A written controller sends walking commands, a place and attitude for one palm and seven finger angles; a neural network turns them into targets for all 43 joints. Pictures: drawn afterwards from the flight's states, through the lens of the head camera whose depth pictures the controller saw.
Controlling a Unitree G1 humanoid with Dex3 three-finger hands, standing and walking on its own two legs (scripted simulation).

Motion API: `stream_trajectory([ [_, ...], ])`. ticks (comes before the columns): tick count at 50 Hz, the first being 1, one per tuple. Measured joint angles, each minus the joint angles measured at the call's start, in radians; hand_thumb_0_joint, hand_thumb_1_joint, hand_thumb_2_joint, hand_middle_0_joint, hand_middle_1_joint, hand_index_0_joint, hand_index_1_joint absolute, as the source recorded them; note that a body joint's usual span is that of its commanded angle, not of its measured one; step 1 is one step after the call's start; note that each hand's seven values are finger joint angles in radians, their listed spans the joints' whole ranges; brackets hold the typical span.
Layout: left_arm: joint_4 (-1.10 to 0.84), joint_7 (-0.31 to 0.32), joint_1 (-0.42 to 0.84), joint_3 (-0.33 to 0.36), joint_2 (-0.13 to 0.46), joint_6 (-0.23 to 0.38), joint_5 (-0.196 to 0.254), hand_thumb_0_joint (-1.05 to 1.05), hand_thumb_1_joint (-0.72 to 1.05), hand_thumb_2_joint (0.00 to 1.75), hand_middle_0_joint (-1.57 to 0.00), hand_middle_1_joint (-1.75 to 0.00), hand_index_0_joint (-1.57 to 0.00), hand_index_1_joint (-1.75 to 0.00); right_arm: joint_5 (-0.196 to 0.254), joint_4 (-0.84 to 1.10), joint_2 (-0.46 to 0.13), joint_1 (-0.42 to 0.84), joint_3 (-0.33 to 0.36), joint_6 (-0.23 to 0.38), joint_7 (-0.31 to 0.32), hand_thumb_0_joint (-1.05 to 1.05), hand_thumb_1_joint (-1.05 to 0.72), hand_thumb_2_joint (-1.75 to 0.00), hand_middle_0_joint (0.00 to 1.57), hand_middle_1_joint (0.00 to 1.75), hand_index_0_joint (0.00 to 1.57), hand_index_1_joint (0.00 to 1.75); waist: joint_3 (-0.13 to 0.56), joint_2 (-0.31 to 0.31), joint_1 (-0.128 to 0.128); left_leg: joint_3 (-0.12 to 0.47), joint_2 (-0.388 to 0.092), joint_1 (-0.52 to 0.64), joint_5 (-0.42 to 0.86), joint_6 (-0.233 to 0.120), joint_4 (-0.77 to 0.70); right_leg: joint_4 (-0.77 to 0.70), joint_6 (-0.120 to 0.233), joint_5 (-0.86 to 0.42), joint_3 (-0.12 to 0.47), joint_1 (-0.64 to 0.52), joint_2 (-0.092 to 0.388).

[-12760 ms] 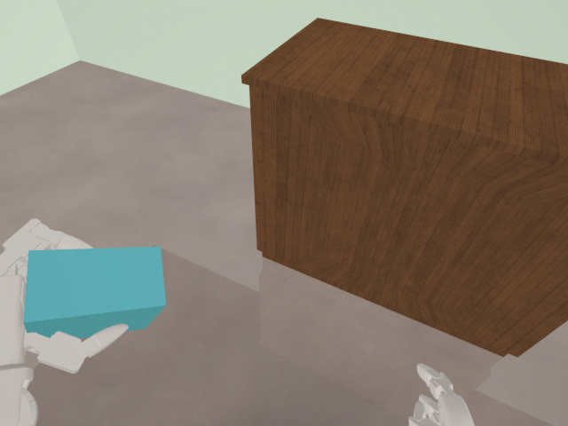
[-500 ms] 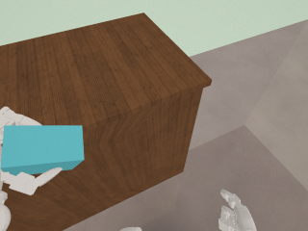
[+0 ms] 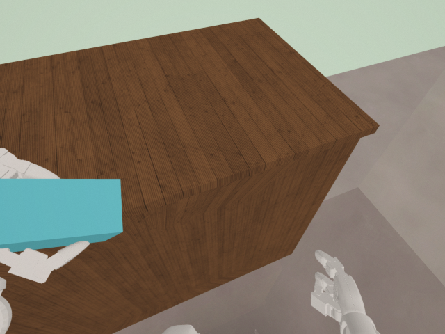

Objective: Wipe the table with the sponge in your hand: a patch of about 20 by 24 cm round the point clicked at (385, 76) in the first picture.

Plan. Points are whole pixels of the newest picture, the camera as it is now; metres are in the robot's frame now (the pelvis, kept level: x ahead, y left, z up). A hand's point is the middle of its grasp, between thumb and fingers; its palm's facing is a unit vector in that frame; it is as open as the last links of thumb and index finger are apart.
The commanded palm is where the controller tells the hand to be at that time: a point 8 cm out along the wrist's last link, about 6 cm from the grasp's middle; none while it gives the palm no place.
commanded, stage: shuffle to correct the standing spot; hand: left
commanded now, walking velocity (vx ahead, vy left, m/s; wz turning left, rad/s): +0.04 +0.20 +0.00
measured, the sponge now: (79, 215) +0.23 +0.20 +0.16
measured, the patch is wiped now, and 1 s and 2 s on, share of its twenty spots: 0.00 0.00 0.00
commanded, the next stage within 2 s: come to a stop and stand still in 0.46 s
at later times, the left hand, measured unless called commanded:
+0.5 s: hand out of the picture +0.21 +0.33 +0.19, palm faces +0.40 -0.80 -0.46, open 10.7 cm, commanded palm +0.16 +0.37 +0.20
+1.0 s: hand out of the picture +0.21 +0.41 +0.18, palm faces +0.44 -0.83 -0.33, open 10.7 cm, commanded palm +0.16 +0.43 +0.20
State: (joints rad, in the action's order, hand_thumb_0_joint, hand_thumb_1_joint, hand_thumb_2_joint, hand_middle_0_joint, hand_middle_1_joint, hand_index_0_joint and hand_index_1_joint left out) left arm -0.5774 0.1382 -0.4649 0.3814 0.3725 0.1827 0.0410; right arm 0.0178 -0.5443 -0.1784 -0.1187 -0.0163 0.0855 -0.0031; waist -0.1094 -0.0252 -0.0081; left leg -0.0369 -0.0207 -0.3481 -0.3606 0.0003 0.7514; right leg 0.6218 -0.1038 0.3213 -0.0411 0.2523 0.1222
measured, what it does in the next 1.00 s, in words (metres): steps to the left: right foot, then left foot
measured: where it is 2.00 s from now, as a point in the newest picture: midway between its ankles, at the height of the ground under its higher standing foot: outside the picture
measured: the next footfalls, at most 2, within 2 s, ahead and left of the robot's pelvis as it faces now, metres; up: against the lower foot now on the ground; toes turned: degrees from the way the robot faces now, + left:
right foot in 0.30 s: +0.07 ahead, +0.02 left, +0.00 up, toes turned +0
left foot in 0.60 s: +0.08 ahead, +0.26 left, +0.00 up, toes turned +0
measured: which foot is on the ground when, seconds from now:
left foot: down 0.00-0.30, up 0.32-0.58, down 0.60-1.00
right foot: down 0.00-0.04, up 0.06-0.28, down 0.30-1.00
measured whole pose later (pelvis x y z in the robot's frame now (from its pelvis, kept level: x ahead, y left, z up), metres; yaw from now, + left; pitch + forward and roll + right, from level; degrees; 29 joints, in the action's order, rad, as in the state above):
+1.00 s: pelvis +0.00 +0.15 +0.02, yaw +1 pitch -1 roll -2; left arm -0.54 0.12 -0.42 0.35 0.31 0.08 0.06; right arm 0.01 -0.61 -0.13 -0.14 -0.04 0.11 0.04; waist -0.07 -0.02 0.04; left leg 0.03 -0.10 -0.26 -0.21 0.06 0.50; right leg 0.41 -0.05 0.21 0.01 0.17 0.02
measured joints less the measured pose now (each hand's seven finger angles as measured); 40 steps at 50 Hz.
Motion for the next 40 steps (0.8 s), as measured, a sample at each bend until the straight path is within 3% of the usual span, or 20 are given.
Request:
stream_trajectory([
  [2,-0.017,0.000,-0.006,0.005,0.001,0.000,0.003,-0.01,-0.54,1.02,-0.66,-1.37,-0.67,-1.36,-0.003,-0.003,-0.002,0.001,-0.007,-0.017,0.001,0.01,-0.90,-0.90,0.20,0.30,0.20,0.30,0.010,0.012,0.004,-0.004,0.012,0.007,0.034,-0.011,-0.047,0.016,-0.002,0.006,0.009,0.013,0.016],
  [3,-0.016,-0.002,-0.001,0.010,0.002,-0.004,0.005,-0.01,-0.54,1.02,-0.66,-1.37,-0.67,-1.36,-0.002,-0.005,0.000,0.003,-0.006,-0.024,0.005,0.01,-0.90,-0.90,0.20,0.30,0.20,0.30,0.005,0.023,0.012,-0.016,0.024,0.008,0.040,-0.028,-0.043,0.051,0.016,0.016,0.022,0.029,0.024],
  [5,0.005,-0.004,0.009,0.020,0.001,-0.017,0.007,-0.01,-0.54,1.02,-0.66,-1.37,-0.67,-1.36,-0.004,-0.008,0.010,0.000,0.000,-0.027,0.012,0.01,-0.90,-0.90,0.20,0.30,0.20,0.30,-0.002,0.034,0.026,-0.038,0.039,0.020,0.041,-0.059,-0.060,0.210,0.045,0.115,0.052,0.083,0.004],
  [8,0.032,0.008,0.018,0.014,-0.015,-0.044,0.008,-0.01,-0.54,1.02,-0.66,-1.37,-0.67,-1.36,-0.008,-0.018,0.018,-0.019,0.001,-0.006,0.016,0.01,-0.90,-0.90,0.20,0.30,0.20,0.30,0.001,0.033,0.028,-0.049,0.059,0.054,0.085,-0.081,-0.147,0.357,0.069,0.154,0.023,0.131,-0.040],
  [12,0.025,0.019,-0.001,-0.011,-0.024,-0.071,0.008,-0.01,-0.54,1.02,-0.66,-1.37,-0.67,-1.36,-0.016,-0.025,0.002,-0.050,-0.010,0.015,0.022,0.01,-0.90,-0.90,0.20,0.30,0.20,0.30,0.022,0.023,0.017,-0.056,0.089,0.085,0.143,-0.097,-0.249,0.183,0.082,0.119,-0.067,0.085,-0.080],
  [14,0.019,0.018,-0.020,-0.017,-0.008,-0.071,0.011,-0.01,-0.54,1.02,-0.66,-1.37,-0.67,-1.36,-0.023,-0.016,-0.013,-0.062,-0.013,0.013,0.028,0.01,-0.90,-0.90,0.20,0.30,0.20,0.30,0.036,0.018,0.011,-0.063,0.110,0.080,0.151,-0.104,-0.260,0.002,0.093,0.034,-0.102,0.021,-0.089],
  [15,0.021,0.016,-0.025,-0.019,0.000,-0.065,0.011,-0.01,-0.54,1.02,-0.66,-1.37,-0.67,-1.36,-0.027,-0.011,-0.026,-0.065,-0.010,0.009,0.030,0.01,-0.90,-0.90,0.20,0.30,0.20,0.30,0.040,0.005,0.006,-0.061,0.113,0.064,0.142,-0.099,-0.238,-0.066,0.120,-0.032,-0.113,-0.001,-0.093],
  [18,0.039,0.012,-0.036,-0.027,0.006,-0.049,0.010,-0.01,-0.54,1.02,-0.66,-1.37,-0.67,-1.36,-0.024,-0.030,-0.055,-0.056,0.013,-0.022,0.019,0.01,-0.90,-0.90,0.20,0.30,0.20,0.30,0.043,-0.034,0.004,-0.010,0.103,-0.036,0.006,-0.028,0.009,-0.070,0.154,-0.050,-0.120,0.007,-0.097],
  [20,0.049,0.009,-0.048,-0.017,0.005,-0.039,0.013,-0.01,-0.54,1.02,-0.66,-1.37,-0.67,-1.36,-0.018,-0.048,-0.063,-0.057,0.023,-0.040,0.010,0.01,-0.90,-0.90,0.20,0.30,0.20,0.30,0.047,-0.014,0.010,0.015,0.088,-0.093,-0.024,-0.001,0.189,-0.076,0.145,-0.047,-0.098,0.006,-0.079],
  [22,0.068,0.013,-0.047,-0.009,0.001,-0.025,0.004,-0.01,-0.54,1.02,-0.66,-1.37,-0.67,-1.36,-0.015,-0.061,-0.072,-0.067,0.029,-0.048,0.012,0.01,-0.90,-0.90,0.20,0.30,0.20,0.30,0.048,0.005,0.007,0.034,0.044,-0.110,-0.029,0.007,0.242,-0.088,0.129,-0.052,-0.084,-0.005,-0.057],
  [26,0.083,0.022,-0.027,-0.010,-0.019,-0.021,-0.003,-0.01,-0.54,1.02,-0.66,-1.37,-0.67,-1.36,-0.009,-0.072,-0.090,-0.076,0.049,-0.049,0.034,0.01,-0.90,-0.90,0.20,0.30,0.20,0.30,0.031,0.035,0.000,0.035,-0.037,-0.025,0.005,0.000,0.027,-0.062,0.089,-0.039,-0.058,-0.017,0.001],
  [29,0.037,0.018,-0.027,-0.026,-0.036,-0.028,0.016,-0.01,-0.54,1.02,-0.66,-1.37,-0.67,-1.36,-0.003,-0.057,-0.109,-0.080,0.068,-0.044,0.052,0.01,-0.90,-0.90,0.20,0.30,0.20,0.30,0.026,0.025,-0.010,0.024,-0.056,0.064,0.076,-0.008,-0.142,0.004,0.051,-0.005,-0.046,-0.002,0.030],
  [31,0.008,0.012,-0.020,-0.023,-0.025,-0.024,0.019,-0.01,-0.54,1.02,-0.66,-1.37,-0.67,-1.36,0.004,-0.050,-0.105,-0.072,0.083,-0.035,0.065,0.01,-0.90,-0.90,0.20,0.30,0.20,0.30,0.020,0.013,-0.014,0.032,-0.059,0.070,0.094,0.044,-0.143,0.069,0.034,0.028,-0.038,0.022,0.038],
  [33,0.019,0.006,-0.002,-0.004,-0.004,-0.018,0.028,-0.01,-0.54,1.02,-0.66,-1.37,-0.67,-1.36,0.015,-0.059,-0.066,-0.061,0.077,-0.028,0.074,0.01,-0.90,-0.90,0.20,0.30,0.19,0.30,0.016,0.034,-0.008,0.018,-0.047,0.062,0.067,0.066,-0.103,0.092,0.044,0.047,0.012,0.031,0.024],
  [36,0.055,0.002,0.036,0.023,0.014,-0.029,0.022,-0.01,-0.54,1.02,-0.66,-1.37,-0.67,-1.36,0.014,-0.064,-0.001,-0.071,0.042,-0.002,0.073,0.01,-0.91,-0.90,0.20,0.30,0.19,0.30,0.027,0.050,-0.017,0.029,-0.032,0.059,0.072,0.058,-0.118,0.071,0.069,0.044,0.073,0.020,-0.043],
  [40,0.064,-0.002,0.027,0.026,-0.014,-0.053,0.015,-0.01,-0.54,1.02,-0.66,-1.37,-0.67,-1.36,0.004,-0.078,0.050,-0.083,-0.012,0.021,0.048,0.01,-0.90,-0.90,0.20,0.30,0.19,0.30,0.043,0.015,-0.003,0.057,-0.057,0.067,0.096,0.056,-0.167,-0.070,0.044,-0.025,0.062,-0.038,-0.080],
])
